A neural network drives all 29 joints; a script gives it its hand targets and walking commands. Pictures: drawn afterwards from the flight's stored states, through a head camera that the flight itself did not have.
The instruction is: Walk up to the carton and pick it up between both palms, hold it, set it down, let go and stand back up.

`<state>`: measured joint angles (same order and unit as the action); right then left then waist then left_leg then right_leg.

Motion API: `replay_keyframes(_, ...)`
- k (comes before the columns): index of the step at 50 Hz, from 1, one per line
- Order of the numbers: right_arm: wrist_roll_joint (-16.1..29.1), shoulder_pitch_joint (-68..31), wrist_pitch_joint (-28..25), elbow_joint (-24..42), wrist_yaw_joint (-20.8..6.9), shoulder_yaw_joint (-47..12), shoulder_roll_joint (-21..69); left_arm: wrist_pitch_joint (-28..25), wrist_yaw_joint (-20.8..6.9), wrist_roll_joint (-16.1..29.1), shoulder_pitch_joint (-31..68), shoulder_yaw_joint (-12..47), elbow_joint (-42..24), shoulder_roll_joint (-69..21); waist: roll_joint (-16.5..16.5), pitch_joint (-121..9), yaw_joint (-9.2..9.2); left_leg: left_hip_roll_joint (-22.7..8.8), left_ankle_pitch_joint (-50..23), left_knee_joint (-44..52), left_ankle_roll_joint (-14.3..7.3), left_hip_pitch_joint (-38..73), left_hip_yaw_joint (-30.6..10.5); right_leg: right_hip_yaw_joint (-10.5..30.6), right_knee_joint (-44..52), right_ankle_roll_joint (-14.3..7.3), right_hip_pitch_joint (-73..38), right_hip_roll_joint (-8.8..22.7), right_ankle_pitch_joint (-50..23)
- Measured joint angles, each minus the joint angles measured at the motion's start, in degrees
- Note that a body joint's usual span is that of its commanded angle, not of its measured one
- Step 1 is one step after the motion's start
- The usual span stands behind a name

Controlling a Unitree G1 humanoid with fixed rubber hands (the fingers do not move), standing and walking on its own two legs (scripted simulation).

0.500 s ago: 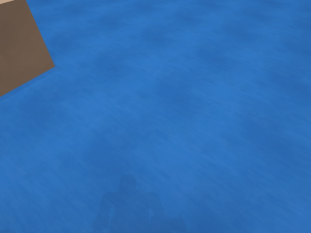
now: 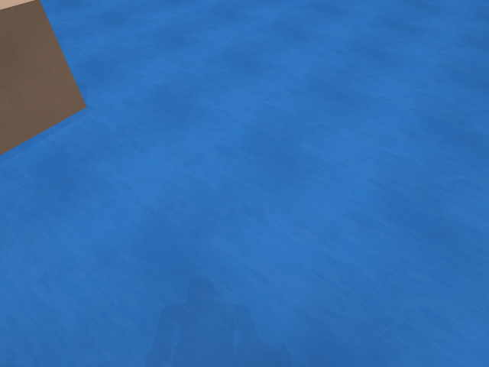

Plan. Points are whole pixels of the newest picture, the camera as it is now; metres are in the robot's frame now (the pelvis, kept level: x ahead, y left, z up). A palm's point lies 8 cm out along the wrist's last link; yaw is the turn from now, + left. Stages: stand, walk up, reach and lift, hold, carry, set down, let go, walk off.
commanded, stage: stand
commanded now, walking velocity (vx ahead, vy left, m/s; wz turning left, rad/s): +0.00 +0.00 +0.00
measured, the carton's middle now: out of the picture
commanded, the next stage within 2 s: none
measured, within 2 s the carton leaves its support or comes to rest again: neither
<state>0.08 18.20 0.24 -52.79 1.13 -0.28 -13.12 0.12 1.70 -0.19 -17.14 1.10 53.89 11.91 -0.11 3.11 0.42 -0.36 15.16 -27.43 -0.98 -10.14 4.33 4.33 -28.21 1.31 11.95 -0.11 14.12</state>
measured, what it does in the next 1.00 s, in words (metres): stands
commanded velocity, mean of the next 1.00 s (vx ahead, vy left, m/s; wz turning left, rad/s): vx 0.00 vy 0.00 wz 0.00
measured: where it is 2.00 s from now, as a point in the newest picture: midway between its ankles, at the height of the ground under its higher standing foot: outside the picture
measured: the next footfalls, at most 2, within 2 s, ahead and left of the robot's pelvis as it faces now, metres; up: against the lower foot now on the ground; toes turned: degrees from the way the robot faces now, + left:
none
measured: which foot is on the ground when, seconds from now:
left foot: down 0.00-1.00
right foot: down 0.00-1.00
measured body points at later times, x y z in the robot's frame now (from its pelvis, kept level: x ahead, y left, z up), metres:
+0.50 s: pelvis +0.00 +0.00 +0.00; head +0.01 +0.00 +0.45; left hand +0.03 +0.24 -0.15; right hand +0.02 -0.24 -0.15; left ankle +0.00 +0.11 -0.74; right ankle +0.01 -0.13 -0.74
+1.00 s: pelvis +0.01 +0.00 +0.00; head +0.02 +0.00 +0.45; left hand +0.02 +0.23 -0.15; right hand +0.01 -0.24 -0.15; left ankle +0.00 +0.11 -0.74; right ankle +0.01 -0.13 -0.74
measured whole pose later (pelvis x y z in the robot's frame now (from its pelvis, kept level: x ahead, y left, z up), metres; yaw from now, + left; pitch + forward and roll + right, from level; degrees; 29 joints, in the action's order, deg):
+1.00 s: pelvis +0.01 +0.00 +0.00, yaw +0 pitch -2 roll +0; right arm 0.2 18.3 -0.1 -58.0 2.0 -0.1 -10.9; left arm -0.3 2.5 -0.1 -16.6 1.2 59.2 10.0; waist -0.1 3.2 0.5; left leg -0.3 14.7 -25.5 -0.8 -9.0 3.9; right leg 3.9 -26.3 1.2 10.7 0.0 13.8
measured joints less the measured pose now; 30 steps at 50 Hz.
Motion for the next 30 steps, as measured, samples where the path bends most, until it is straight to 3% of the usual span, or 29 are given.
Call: replay_keyframes(30,0.1,0.3,-0.1,-3.5,0.6,0.2,1.4,-0.2,0.5,0.0,0.0,0.0,3.7,-1.3,-0.2,-0.3,0.10,0.1,-0.4,1.5,0.0,0.9,-0.1,-0.1,1.2,0.0,-0.8,0.1,-0.2)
